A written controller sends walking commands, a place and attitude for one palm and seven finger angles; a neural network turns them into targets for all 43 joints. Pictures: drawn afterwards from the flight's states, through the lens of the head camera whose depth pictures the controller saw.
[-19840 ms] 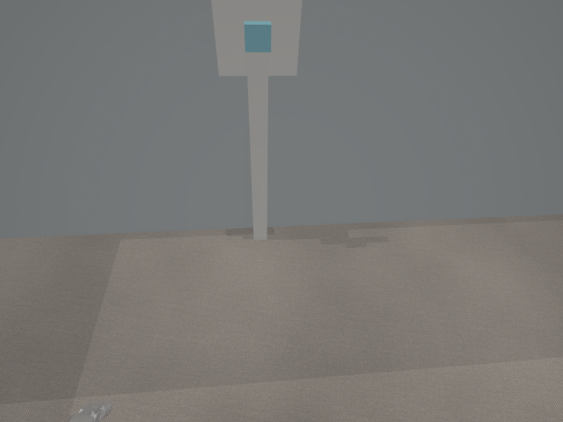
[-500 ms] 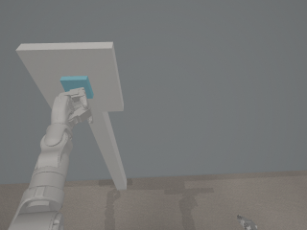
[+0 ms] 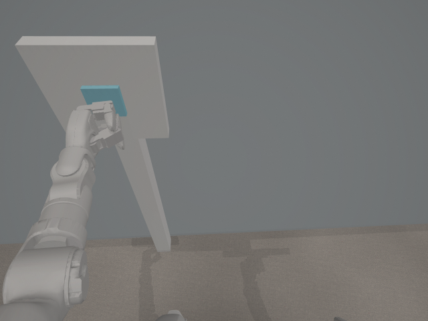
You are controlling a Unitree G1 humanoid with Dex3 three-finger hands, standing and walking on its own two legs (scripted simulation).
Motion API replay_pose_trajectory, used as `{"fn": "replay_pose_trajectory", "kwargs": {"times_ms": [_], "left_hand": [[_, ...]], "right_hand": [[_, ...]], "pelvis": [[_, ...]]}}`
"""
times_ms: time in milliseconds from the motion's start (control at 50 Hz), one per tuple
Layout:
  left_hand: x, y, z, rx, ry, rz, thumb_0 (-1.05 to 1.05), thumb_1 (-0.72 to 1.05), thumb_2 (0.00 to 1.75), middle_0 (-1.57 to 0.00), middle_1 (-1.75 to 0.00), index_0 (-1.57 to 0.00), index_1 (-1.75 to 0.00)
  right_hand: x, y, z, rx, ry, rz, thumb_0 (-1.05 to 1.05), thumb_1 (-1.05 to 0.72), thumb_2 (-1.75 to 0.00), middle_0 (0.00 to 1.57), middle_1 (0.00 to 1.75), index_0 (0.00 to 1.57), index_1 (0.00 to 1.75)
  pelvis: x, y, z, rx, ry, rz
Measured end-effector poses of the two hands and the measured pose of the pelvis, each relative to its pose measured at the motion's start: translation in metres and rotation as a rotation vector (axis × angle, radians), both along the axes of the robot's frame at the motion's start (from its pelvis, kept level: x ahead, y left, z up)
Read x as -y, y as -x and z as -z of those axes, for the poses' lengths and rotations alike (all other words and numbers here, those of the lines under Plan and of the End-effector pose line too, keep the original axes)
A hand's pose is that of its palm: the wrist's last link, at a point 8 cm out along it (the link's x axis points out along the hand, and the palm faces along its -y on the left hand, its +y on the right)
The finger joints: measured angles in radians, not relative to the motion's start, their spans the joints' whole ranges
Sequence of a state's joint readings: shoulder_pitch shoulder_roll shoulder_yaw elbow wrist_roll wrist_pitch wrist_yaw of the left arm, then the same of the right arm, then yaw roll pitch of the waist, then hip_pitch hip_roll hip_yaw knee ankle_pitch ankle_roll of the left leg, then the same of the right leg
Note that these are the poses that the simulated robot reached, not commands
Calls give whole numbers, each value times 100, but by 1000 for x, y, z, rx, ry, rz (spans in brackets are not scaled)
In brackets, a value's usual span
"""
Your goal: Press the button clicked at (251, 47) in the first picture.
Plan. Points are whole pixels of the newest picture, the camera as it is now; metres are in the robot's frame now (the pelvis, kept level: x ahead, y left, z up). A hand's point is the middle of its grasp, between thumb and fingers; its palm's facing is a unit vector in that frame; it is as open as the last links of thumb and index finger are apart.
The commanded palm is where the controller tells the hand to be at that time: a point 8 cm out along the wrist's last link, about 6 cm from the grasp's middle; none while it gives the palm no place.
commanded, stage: pull the fist back off the button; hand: left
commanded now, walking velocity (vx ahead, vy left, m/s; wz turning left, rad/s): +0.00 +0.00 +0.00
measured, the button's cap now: (106, 98) +0.49 +0.22 +0.16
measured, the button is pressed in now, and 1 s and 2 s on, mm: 14 0 0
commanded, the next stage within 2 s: draw the hand back to the body in 1.06 s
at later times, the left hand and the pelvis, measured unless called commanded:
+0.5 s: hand (117, 135) +0.43 +0.19 +0.12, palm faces +0.06 -1.00 +0.00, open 2.8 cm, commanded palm +0.40 +0.24 +0.13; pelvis +0.00 +0.01 +0.00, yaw -2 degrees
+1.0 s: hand (115, 157) +0.37 +0.18 +0.12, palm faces +0.05 -1.00 -0.01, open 3.1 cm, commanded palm +0.33 +0.24 +0.13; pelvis +0.05 +0.01 +0.01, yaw -2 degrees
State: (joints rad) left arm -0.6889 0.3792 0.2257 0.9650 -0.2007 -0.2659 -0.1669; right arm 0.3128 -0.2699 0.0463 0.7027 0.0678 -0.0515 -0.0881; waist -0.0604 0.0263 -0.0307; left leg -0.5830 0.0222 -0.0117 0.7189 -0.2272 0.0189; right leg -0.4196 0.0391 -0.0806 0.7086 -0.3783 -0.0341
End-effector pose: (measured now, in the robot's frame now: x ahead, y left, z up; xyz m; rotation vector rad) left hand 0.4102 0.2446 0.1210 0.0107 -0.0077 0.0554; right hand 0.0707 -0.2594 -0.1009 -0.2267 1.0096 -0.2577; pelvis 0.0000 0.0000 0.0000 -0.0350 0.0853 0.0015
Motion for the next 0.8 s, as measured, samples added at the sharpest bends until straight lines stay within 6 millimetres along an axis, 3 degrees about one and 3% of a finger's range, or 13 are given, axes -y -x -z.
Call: {"fn": "replay_pose_trajectory", "kwargs": {"times_ms": [220, 420, 580, 800], "left_hand": [[-2, 0, 2, 2, 3, 8, -1, 70, 97, -130, -150, -141, -150], [0, 4, 4, 13, 10, -9, -1, 73, 94, -130, -150, -137, -150], [2, 14, 6, 22, 6, -2, -3, 76, 92, -130, -150, -133, -150], [5, 33, 12, 7, 7, -8, 0, 87, 90, -130, -150, -130, -150]], "right_hand": [[-2, 17, 1, 0, 10, 12, 1, -90, -90, 20, 30, 20, 30], [-11, 11, 0, 35, -7, 6, 1, -90, -90, 20, 30, 20, 30], [-19, -14, -6, 93, -26, -3, 1, -90, -90, 20, 30, 20, 30], [-25, -75, -25, 211, -42, -48, 1, -90, -90, 20, 30, 20, 30]], "pelvis": [[-4, 9, 4, -11, 7, 7], [-9, 7, 5, -10, 5, 19], [-12, -5, 1, 0, 1, 31], [-11, -30, -7, 15, -10, 42]]}}
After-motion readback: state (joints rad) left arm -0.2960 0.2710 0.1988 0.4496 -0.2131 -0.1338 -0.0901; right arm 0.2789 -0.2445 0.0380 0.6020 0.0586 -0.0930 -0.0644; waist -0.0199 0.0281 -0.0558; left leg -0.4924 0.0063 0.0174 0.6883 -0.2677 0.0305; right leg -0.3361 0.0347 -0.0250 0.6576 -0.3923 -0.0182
